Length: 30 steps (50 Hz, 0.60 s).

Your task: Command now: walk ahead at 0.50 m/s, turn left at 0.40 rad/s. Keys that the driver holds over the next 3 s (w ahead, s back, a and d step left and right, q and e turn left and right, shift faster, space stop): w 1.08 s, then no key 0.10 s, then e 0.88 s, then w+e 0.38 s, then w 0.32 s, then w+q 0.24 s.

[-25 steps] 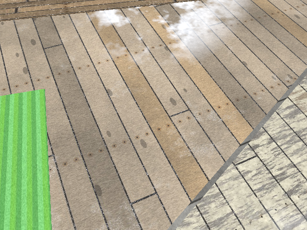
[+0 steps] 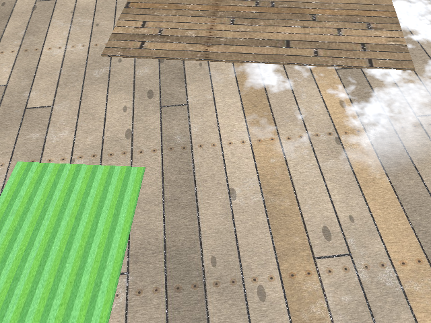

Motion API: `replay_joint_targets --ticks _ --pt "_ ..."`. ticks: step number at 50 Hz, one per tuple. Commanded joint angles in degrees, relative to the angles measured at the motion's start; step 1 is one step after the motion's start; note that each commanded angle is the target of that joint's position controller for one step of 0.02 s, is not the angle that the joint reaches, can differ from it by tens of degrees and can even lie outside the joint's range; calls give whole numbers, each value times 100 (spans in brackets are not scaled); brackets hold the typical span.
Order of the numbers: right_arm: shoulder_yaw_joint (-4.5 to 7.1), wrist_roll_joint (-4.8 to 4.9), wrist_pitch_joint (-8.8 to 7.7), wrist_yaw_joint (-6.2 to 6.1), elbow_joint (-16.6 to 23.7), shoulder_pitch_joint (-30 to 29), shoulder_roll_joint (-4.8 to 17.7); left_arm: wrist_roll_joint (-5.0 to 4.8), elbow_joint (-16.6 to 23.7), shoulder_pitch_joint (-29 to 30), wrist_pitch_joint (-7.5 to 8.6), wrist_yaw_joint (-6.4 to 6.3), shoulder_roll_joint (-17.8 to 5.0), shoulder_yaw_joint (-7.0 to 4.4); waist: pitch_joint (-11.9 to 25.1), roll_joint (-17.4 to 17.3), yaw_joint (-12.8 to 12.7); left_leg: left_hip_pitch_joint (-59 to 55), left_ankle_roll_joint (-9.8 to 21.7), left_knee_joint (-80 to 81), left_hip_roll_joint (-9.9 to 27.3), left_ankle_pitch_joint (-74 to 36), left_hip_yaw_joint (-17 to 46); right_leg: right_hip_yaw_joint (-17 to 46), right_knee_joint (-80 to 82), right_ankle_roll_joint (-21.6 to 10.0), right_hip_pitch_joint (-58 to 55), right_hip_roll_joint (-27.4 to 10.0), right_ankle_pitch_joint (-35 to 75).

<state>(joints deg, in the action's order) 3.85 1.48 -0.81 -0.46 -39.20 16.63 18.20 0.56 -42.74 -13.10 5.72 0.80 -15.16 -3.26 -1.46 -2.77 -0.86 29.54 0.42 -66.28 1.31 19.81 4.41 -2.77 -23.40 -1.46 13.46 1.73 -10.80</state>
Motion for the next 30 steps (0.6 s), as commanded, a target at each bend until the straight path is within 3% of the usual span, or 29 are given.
replay_joint_targets --ticks 1,5,8,11,13,14,15,16,17,18,19,20,21,22,25,28,30 --pt "36 -30 -69 24 490 -150 145 -36 122 -70 116 11 -715 -169 -13 831 8 920 -45 532 352 -308 219 1442 1427 -1042 -616 -1545 591" --pt "-70 -93 -176 124 592 -750 41 -114 -53 -121 77 12 -955 -217 -53 666 -109 806 -58 1985 418 -1396 -38 807 1555 -1043 -744 -1458 1224" --pt "-120 -63 -266 215 711 -1353 3 -184 -233 -441 5 -5 -1108 -233 -142 651 -334 411 -38 2834 306 -1901 -335 520 1531 -934 -784 -1418 1267" --pt "-90 -25 -286 264 860 -1694 132 -240 -430 -716 -90 -10 -1233 -256 -230 728 -345 323 119 3291 217 -1635 -377 563 1381 -843 -1231 -1672 1472" --pt "-22 -52 -293 275 846 -1527 285 -271 -505 -711 -163 -33 -1325 -273 -102 804 -124 -154 302 3567 56 -1320 -512 487 976 -729 -1461 -1739 2345" --pt "66 -84 -292 258 702 -1033 421 -289 -520 -631 -195 -50 -1337 -263 207 776 215 -968 437 3814 -107 -1423 -668 265 349 -601 -1388 -1598 3207" --pt "214 -103 -272 212 426 -193 685 -256 -531 -687 -205 -71 -1201 -201 738 680 600 -2240 594 3857 -202 -1508 -715 17 -680 -434 -992 -1325 3533" --pt "350 -145 -224 123 241 846 1137 -73 -362 -680 -179 -86 -878 -50 1562 -30 988 -3964 959 3669 905 -1676 570 -195 -2519 -182 254 -1024 1848" --pt "369 -155 -212 127 215 875 1525 -54 -227 -1267 -70 -48 -274 136 2166 -1418 516 -5203 1831 4448 2087 -413 3310 122 -4301 117 2228 -15 -2103" --pt "239 -100 -241 148 237 831 979 -189 -294 -883 18 -15 -907 -12 1941 -762 762 -4954 1746 4803 2004 209 3534 805 -4927 71 2838 -276 -2254" --pt "161 -94 -281 160 231 485 795 -307 -116 -431 71 11 -1077 -72 1147 -616 679 -4327 1547 4889 1804 -105 2695 702 -4934 -2 3184 -530 -1743" --pt "117 -107 -306 174 238 157 661 -259 -101 -216 84 -16 -1002 -57 759 -248 515 -3631 1427 4985 1543 -725 2072 601 -4681 1 3017 -755 -1232" --pt "83 -147 -325 194 246 -109 526 -158 -102 -150 70 -30 -957 -74 492 -171 344 -3054 1372 5141 1352 -1256 1661 594 -4365 46 2800 -891 -889" --pt "47 -196 -353 201 255 -262 402 -138 -139 -264 15 -18 -892 -76 433 -234 158 -2663 1341 5315 1213 -1612 1389 648 -4219 77 2452 -998 -650" --pt "78 -144 -465 189 111 -306 447 -109 -168 -310 -152 -23 -625 -26 286 -164 -28 -2140 1454 5716 1138 -2109 883 591 -3772 244 2232 -1027 -290" --pt "114 -144 -481 123 -85 -129 572 -53 14 276 -185 -32 -543 9 11 -16 89 -2108 1398 5901 1041 -2213 484 586 -2798 356 2524 -1018 584" --pt "119 -133 -455 87 -193 -3 631 -70 97 655 -146 13 -467 46 -97 -20 219 -2097 1257 5940 909 -2177 203 510 -2024 340 2403 -909 1233"
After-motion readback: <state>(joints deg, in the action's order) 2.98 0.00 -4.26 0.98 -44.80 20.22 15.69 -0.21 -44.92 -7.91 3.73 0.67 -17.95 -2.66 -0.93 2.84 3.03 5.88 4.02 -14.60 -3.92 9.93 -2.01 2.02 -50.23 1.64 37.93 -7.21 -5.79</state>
